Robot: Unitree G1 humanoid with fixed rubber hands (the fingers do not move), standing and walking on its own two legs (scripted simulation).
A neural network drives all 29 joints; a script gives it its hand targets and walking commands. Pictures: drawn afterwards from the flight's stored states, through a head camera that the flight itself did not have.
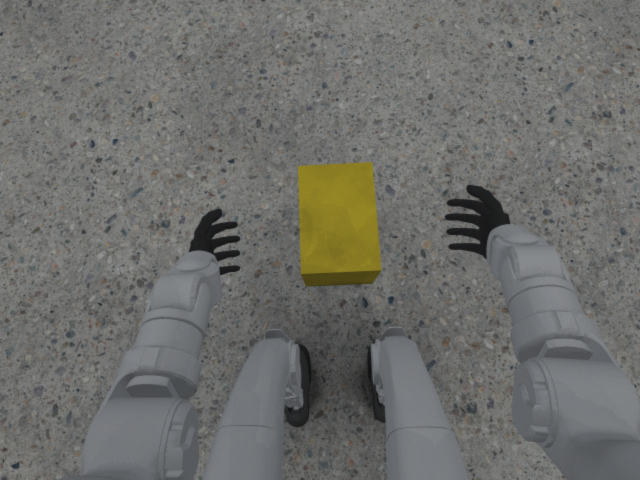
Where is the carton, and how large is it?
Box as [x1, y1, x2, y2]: [298, 162, 380, 286]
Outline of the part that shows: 371,162 298,166 301,274 306,286 372,283 380,271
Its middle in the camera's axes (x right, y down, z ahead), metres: +0.05 -0.04 +1.03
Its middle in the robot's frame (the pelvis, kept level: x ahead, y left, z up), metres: +0.55 -0.02 -0.58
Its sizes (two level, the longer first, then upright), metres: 0.279 0.189 0.198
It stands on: the floor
